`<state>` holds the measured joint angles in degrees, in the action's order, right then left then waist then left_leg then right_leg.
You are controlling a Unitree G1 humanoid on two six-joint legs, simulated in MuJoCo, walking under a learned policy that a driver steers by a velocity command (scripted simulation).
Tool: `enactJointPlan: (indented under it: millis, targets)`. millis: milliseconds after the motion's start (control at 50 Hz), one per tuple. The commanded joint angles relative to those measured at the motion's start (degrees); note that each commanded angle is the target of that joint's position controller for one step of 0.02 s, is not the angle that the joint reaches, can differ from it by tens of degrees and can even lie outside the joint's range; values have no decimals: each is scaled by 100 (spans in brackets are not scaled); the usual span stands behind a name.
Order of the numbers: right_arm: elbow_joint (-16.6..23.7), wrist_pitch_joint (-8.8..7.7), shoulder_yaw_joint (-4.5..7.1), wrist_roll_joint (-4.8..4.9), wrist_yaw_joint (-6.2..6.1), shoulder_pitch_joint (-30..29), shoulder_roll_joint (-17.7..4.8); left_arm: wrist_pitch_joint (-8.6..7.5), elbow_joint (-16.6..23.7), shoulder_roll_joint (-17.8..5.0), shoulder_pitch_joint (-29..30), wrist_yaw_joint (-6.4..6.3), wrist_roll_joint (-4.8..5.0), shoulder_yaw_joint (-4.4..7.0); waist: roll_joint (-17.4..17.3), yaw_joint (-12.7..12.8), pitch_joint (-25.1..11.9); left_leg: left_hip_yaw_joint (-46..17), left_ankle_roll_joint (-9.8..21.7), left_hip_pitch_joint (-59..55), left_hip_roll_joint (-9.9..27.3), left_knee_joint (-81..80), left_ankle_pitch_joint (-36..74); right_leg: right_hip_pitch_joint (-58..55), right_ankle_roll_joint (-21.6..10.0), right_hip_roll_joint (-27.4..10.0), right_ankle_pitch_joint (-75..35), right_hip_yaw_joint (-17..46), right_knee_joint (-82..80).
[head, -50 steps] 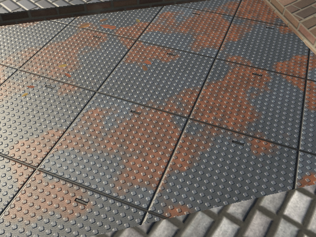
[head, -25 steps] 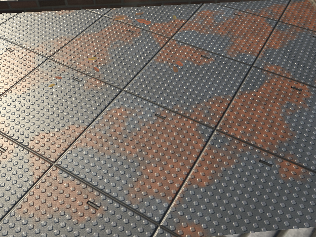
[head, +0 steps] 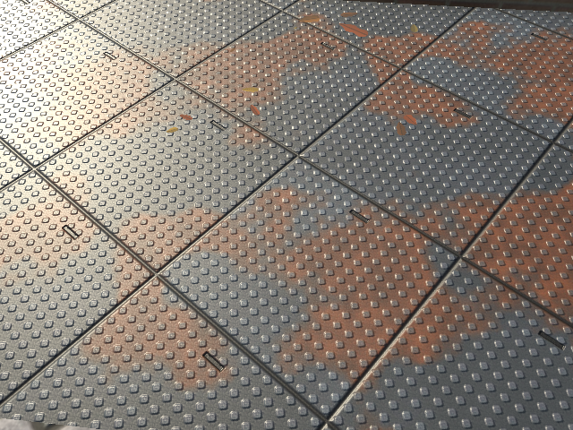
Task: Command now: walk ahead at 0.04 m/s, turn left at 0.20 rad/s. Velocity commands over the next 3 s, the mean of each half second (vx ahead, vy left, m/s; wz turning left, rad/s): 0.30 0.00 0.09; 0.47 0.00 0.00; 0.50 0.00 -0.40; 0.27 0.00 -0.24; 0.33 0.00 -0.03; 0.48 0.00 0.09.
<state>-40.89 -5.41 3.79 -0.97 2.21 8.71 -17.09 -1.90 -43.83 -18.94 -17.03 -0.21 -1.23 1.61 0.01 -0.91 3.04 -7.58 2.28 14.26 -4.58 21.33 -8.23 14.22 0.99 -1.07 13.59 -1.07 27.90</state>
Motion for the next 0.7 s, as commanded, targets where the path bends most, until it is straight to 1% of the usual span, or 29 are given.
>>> enactJointPlan:
  millis: [20,40,60,80,100,120,140,160,200,220,260,320,360,380,400,440,460,480,500,520,540,560,580,600,620,640,660,680,700]
  targets:
    - [105,141,30,-45,61,200,-548,-272,522,-506,-37,89,118,99,-275,74,-880,-1140,783,-197,1211,81,63,-948,-603,-265,-1305,139,-1084]
    - [217,182,-70,-98,103,513,-191,-367,652,-929,-233,72,89,149,778,-23,-1090,-321,19,641,311,929,-1696,-1633,-1804,-1514,-1784,1625,-1307]
    - [324,143,65,-308,62,-111,-596,-406,487,-1268,-726,38,-163,344,978,505,-342,73,-297,2002,5,1958,-2631,-1651,-2440,-2258,351,2768,-1951]
    - [269,143,98,-379,-44,-434,-680,-447,375,-1031,-927,-27,-237,294,512,651,-149,-158,-187,2400,328,2833,-2235,-1679,-2088,-2084,1936,2748,-2265]
    - [179,136,120,-319,-187,-316,-672,-497,414,-666,-626,-18,-224,172,597,449,38,-192,-170,2687,312,3257,-1815,-1691,-1735,-1801,2192,2572,-2384]
    - [62,109,147,-328,-271,-94,-699,-535,492,-260,-324,-25,-176,19,702,318,60,-281,-170,2752,318,3442,-1428,-1774,-1576,-1601,1869,2337,-2433]
    - [70,97,129,-389,-298,-127,-553,-551,440,-70,-324,-26,-113,-63,677,260,130,-257,-154,2782,330,3512,-1096,-1834,-1489,-1513,1553,2129,-2492]
    - [67,105,105,-385,-263,-149,-431,-540,432,-74,-329,-44,-88,-81,550,244,93,-100,-166,2692,348,3511,-829,-1829,-1402,-1395,1256,1844,-2553]
    - [-2,148,100,-289,-143,-131,-315,-507,315,-233,-605,-14,-153,-34,529,352,132,150,-268,2637,365,3382,-413,-1853,-1353,-1209,899,1365,-2614]
    - [-18,162,88,-278,-87,-164,-255,-491,229,-265,-772,29,-184,-18,524,419,192,243,-324,2694,417,3219,-254,-1899,-1403,-1202,750,1233,-2638]
    - [5,180,29,-291,-13,-337,-103,-478,30,-248,-1035,114,-194,-10,454,525,265,452,-391,2738,583,2660,-84,-2014,-1518,-1268,380,1058,-2668]
    - [90,199,-81,-308,49,-612,83,-474,-284,-175,-1316,224,-181,-21,457,629,301,711,-287,2549,740,1793,20,-2084,-1648,-1382,-425,876,-2524]
    - [157,211,-111,-320,87,-770,77,-464,-439,-146,-1391,277,-179,-22,518,662,336,830,-128,2364,723,1369,41,-2073,-1690,-1443,-754,816,-2395]
    - [193,199,-98,-327,103,-835,9,-455,-476,-171,-1390,294,-188,-16,507,673,367,848,-64,2301,690,1229,45,-2080,-1697,-1469,-856,837,-2344]
    - [216,183,-89,-324,113,-881,-7,-449,-538,-153,-1379,304,-199,-23,557,642,366,828,7,2245,691,1149,18,-2106,-1669,-1501,-977,828,-2286]
    - [263,152,-79,-300,110,-943,-45,-444,-611,-163,-1256,293,-189,-27,619,555,381,864,145,2030,659,1042,-32,-2084,-1579,-1548,-1176,780,-2148]
    - [285,127,-79,-274,111,-987,-38,-433,-624,-167,-1129,285,-210,-37,634,486,373,928,216,1718,620,1032,34,-1877,-1506,-1519,-1218,697,-2079]
    - [287,101,-67,-232,122,-974,-56,-398,-619,-236,-998,276,-214,-30,590,381,345,1089,288,1238,518,986,190,-1600,-1411,-1444,-1228,551,-1942]
    - [271,54,-52,-174,124,-912,-103,-379,-636,-293,-921,263,-218,-33,589,260,309,1185,383,660,412,941,368,-1247,-1311,-1354,-1477,465,-1764]
    - [202,-4,8,-107,111,-580,-245,-388,-633,-369,-826,244,-241,-25,561,41,154,1263,504,-101,268,947,442,-901,-1178,-1195,-2141,330,-1323]
    - [8,-86,130,-34,59,182,-547,-424,-645,-314,-804,250,-328,-45,245,-246,-309,1090,712,-1177,315,1107,639,-490,-839,-791,-2470,3,-291]
    - [-206,-95,157,-132,-4,1361,-819,-475,-542,315,-1476,271,-411,-224,-872,-344,-1821,-567,1697,-3690,1295,971,583,910,-377,69,-1013,-276,1617]
    - [-472,-66,94,-280,-29,2742,-678,-552,-558,421,-1535,417,-489,-284,-1356,-832,-2466,-2999,2412,-4922,2453,-152,-486,2305,-276,688,2105,204,3470]
    - [-701,-170,100,-440,-32,2886,-571,-617,-394,-2,-239,455,-310,-86,-740,-1066,-650,-2788,1753,-3661,2224,-612,-1263,3352,-577,414,1760,926,4584]
    - [-672,-209,84,-337,-45,2197,-507,-653,-420,-132,-70,336,-260,-20,-518,-687,0,-2048,1530,-2411,2206,-689,-1290,3320,-696,-1,1142,852,4841]
    - [-618,-168,-31,-266,-68,1796,-164,-636,-440,-174,-137,246,-360,-2,-347,-368,-147,-1682,1505,-1868,2128,-793,-1040,2864,-789,-263,845,787,4579]
    - [-592,-152,-157,-239,-74,1487,138,-587,-385,82,1,226,-438,-90,-236,-119,-63,-1310,1442,-1315,2032,-892,-587,2626,-826,-456,480,807,4422]
    - [-479,-131,-233,-267,-89,1153,329,-512,-365,310,32,246,-451,-172,-151,84,-1,-1078,1394,-805,1976,-1079,-192,2331,-788,-597,209,801,4174]
    - [-440,-160,-256,-291,-114,973,412,-422,-354,436,-7,265,-428,-195,-117,228,-32,-878,1389,-567,1868,-1266,-63,2177,-746,-638,112,777,3843]
